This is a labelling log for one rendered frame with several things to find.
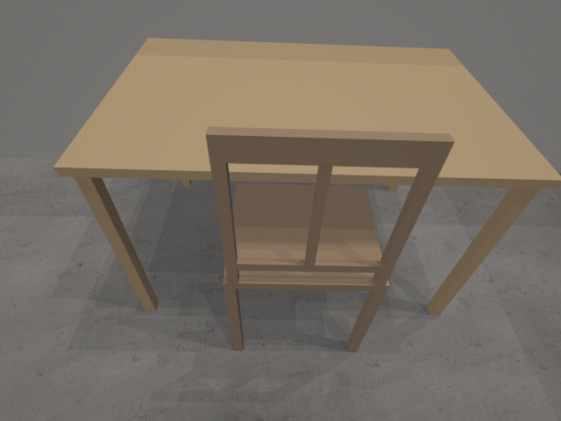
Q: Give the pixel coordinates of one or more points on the table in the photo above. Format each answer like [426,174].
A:
[152,124]

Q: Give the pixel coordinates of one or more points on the chair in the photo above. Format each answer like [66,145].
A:
[314,237]

